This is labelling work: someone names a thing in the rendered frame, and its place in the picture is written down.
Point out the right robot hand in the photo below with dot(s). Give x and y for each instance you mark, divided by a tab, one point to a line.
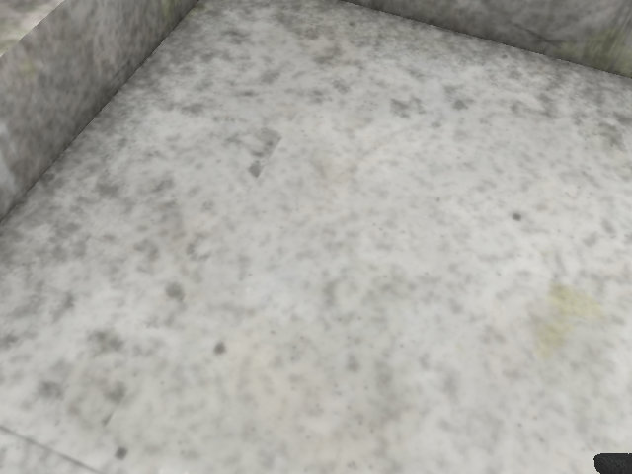
613	463

